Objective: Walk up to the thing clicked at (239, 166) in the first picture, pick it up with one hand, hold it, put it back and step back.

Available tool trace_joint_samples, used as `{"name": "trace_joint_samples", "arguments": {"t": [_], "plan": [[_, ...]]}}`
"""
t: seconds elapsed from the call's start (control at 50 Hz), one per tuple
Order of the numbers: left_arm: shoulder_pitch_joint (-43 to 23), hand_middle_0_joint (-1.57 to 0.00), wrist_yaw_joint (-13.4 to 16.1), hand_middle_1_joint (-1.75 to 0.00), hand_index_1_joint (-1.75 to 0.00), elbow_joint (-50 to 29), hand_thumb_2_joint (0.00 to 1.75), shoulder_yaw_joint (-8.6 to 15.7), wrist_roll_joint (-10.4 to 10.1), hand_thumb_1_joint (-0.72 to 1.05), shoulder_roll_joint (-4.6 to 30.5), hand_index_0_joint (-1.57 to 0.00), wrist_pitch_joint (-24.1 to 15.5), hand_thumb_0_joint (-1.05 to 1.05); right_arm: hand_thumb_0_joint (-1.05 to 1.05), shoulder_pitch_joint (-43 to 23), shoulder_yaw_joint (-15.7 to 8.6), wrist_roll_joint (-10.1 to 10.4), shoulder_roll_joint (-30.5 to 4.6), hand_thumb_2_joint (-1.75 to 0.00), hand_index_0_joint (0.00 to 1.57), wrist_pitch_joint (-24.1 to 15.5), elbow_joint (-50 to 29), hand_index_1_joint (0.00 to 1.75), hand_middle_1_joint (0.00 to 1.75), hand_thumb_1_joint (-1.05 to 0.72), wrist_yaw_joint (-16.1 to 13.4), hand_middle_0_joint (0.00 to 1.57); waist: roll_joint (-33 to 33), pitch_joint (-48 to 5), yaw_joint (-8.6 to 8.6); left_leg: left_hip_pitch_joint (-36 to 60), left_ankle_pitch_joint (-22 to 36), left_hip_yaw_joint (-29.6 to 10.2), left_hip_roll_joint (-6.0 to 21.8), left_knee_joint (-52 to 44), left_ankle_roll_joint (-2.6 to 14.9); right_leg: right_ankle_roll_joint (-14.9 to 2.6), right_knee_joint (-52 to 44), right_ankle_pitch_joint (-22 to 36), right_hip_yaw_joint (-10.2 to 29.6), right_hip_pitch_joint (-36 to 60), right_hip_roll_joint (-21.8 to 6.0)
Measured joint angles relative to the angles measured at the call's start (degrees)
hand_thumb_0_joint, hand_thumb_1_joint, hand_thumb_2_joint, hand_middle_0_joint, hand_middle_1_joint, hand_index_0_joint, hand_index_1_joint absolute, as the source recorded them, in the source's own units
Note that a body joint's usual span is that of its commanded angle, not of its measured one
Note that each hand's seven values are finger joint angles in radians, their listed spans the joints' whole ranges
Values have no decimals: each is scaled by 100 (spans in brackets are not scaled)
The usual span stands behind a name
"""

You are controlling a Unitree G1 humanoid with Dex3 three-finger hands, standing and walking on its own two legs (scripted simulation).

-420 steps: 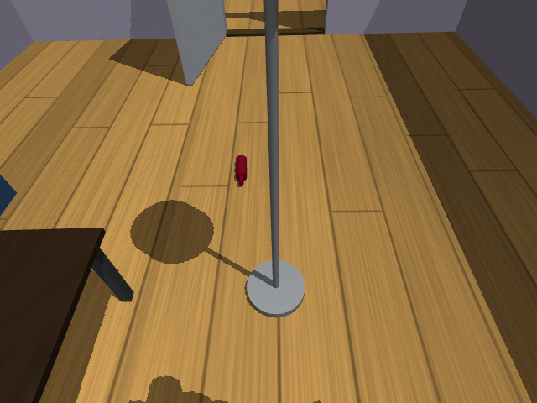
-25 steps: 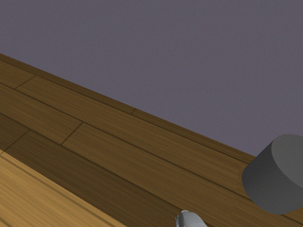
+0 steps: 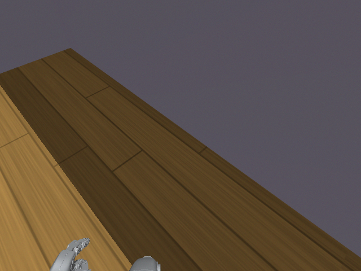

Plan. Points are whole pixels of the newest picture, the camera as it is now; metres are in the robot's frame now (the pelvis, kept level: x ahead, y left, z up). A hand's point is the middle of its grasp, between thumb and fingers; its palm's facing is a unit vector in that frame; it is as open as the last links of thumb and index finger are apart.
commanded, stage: walk up
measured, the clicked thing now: out of the picture -0.08 +1.39 -0.75
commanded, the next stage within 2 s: none
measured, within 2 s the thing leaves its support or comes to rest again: neither
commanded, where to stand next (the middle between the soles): +0.26 -0.02 m, yaw +94 degrees
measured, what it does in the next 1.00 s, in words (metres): walks ahead, turning left: left foot, then right foot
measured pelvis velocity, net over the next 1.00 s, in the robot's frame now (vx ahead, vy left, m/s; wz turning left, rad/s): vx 0.24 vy -0.17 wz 0.86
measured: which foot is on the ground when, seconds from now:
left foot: up 0.00-0.16, down 0.18-0.60, up 0.62-1.00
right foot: down 0.00-0.18, up 0.20-0.56, down 0.58-1.00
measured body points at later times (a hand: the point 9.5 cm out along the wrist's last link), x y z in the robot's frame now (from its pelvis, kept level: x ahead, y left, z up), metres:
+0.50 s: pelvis +0.19 -0.05 -0.02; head +0.21 +0.01 +0.42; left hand +0.19 +0.30 -0.15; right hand +0.31 -0.33 -0.11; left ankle +0.14 +0.12 -0.75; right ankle +0.34 -0.19 -0.70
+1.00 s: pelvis +0.24 -0.17 -0.02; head +0.28 -0.14 +0.42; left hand +0.06 +0.15 -0.10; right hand +0.56 -0.31 -0.13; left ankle +0.14 -0.03 -0.70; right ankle +0.38 -0.18 -0.75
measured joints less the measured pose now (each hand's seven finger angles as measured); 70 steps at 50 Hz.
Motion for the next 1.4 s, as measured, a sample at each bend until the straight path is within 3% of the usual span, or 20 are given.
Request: {"name": "trace_joint_samples", "arguments": {"t": [0.1,0.18,0.22,0.3,0.42,0.52,0.58,0.6,0.62,0.68,0.72,0.76,0.84,0.96,1.06,1.16,1.2,1.26,1.32,1.4], "plan": [[191,-20,-79,-30,-30,29,90,226,95,90,345,-20,164,1,1,-93,-56,30,-102,-90,20,-5,-107,30,30,-91,28,20,-186,-10,184,-105,407,293,174,-1039,-48,33,251,-510,-471,220,28],[423,-20,-142,-30,-30,42,90,386,144,90,622,-20,348,1,1,93,-44,56,-158,-90,20,-154,-284,30,30,-91,-77,20,-392,-132,300,426,318,468,-20,-1700,141,67,1275,-1409,-675,39,-125],[483,-20,-123,-30,-30,116,90,458,125,90,724,-20,454,1,1,79,-75,-16,-94,-90,21,-230,-365,30,30,-91,-257,20,-680,-47,205,409,14,498,-308,-1364,182,21,2598,-1882,-219,-444,-314],[420,-19,-140,-30,-30,145,90,305,129,91,670,-20,549,1,1,183,98,31,147,-90,21,-241,-481,30,30,-91,-482,20,-727,264,4,637,-154,178,-455,-1355,160,142,4242,-1927,607,-1495,54],[325,-20,-245,-30,-30,-109,90,228,52,91,586,-20,552,1,1,611,403,63,466,-90,21,-253,-448,30,30,-90,-562,21,-657,383,-90,1180,-106,-494,-491,-1941,-49,258,4028,-1012,1249,-2444,-214],[86,-20,-25,-30,-30,-195,90,290,-100,91,548,-20,540,1,1,695,399,-79,516,-90,21,-193,-504,30,30,-90,-557,21,-508,381,-129,1122,-368,-1152,-443,-1696,-323,253,2998,-723,1331,-2431,-266],[-123,-20,95,-30,-30,-268,90,248,-183,91,463,-20,411,1,1,533,319,-74,348,-90,21,-83,-652,30,30,-90,-560,21,-329,445,-175,848,-636,-1558,-520,-1227,-477,164,1957,-222,1209,-2030,-123],[-206,-20,144,-30,-30,-254,90,237,-183,91,356,-20,345,1,1,398,264,-43,227,-90,21,-29,-666,30,30,-90,-576,21,-137,512,-159,724,-735,-1693,-486,-953,-443,274,1952,-106,1100,-2005,-48],[-264,-20,183,-30,-30,-257,90,197,-162,91,238,-20,300,1,1,213,196,-17,116,-90,21,43,-655,30,30,-90,-609,21,60,591,-180,552,-840,-1749,-487,-579,-289,336,2105,-189,950,-2033,-26],[-395,-20,168,-30,-30,-260,90,23,-75,91,-16,-20,324,1,1,-156,28,-21,-57,-90,21,165,-663,30,30,-90,-715,21,248,679,-244,-14,-1495,-1020,-653,658,-61,329,2269,-387,629,-1972,-336],[-416,-20,169,-30,-30,-243,90,-40,-45,91,-141,-20,311,1,1,-284,-34,-25,-165,-90,21,185,-666,30,30,-91,-638,21,304,653,-184,-211,-1416,-543,-644,1168,-32,261,2085,-333,476,-1832,-496],[-372,-20,199,-30,-30,-222,90,-60,-44,90,-169,-20,260,1,1,-343,-79,-47,-231,-90,21,217,-709,30,30,-91,-496,21,357,571,-110,-296,-1114,-329,-546,1376,-18,190,1879,-249,301,-1726,-548],[-242,-21,291,-30,-30,-186,90,51,-57,90,-1,-21,163,1,1,-320,-86,-143,-190,-90,21,324,-743,30,30,-91,-234,20,344,436,-54,-209,-737,-315,-330,1128,-66,42,1629,-192,-186,-1527,-586],[48,-20,382,-30,-30,-216,90,237,-42,90,339,-21,20,1,1,-314,-61,-254,-97,-90,21,500,-614,30,30,-91,-19,20,235,457,46,-56,-675,-217,-71,446,-157,-65,1437,-134,-896,-1306,-702],[348,-20,381,-30,-30,-83,90,321,6,90,560,-20,27,1,1,-346,-107,-246,-119,-90,21,506,-568,30,30,-91,123,20,169,430,141,86,-767,-31,84,-35,-77,-40,1487,-110,-1315,-1310,-931],[604,-20,336,-30,-30,175,90,361,43,90,766,-20,170,1,1,-237,-190,-168,-131,-90,21,414,-538,30,30,-91,163,20,86,62,151,643,-1041,101,1,-725,55,95,2027,-334,-1542,-1571,-1321],[634,-20,342,-30,-30,314,90,404,51,90,854,-20,266,1,1,-178,-202,-149,-25,-90,21,349,-507,30,30,-91,96,21,-178,34,136,743,-903,175,-269,-724,36,151,2586,-1090,-1161,-1766,-1521],[568,-20,341,-30,-30,539,90,366,23,90,779,-20,396,1,1,113,-97,-149,89,-90,21,289,-431,30,30,-91,14,21,-175,-191,-142,697,-859,-165,-505,-768,246,345,3530,-1777,-210,-2139,-967],[450,-20,265,-30,-30,470,90,296,-44,91,695,-20,226,1,1,308,64,-126,210,-90,21,336,-238,30,30,-91,-39,21,-203,-215,-226,831,-510,-492,-710,-1276,307,376,3948,-1390,271,-2383,-557],[496,-20,213,-30,-30,418,90,234,-56,90,575,-20,126,1,1,386,119,-52,231,-90,21,169,-218,30,30,-90,-124,21,-178,-154,-220,951,-273,-691,-904,-1648,257,306,3639,-965,491,-2390,-331]]}}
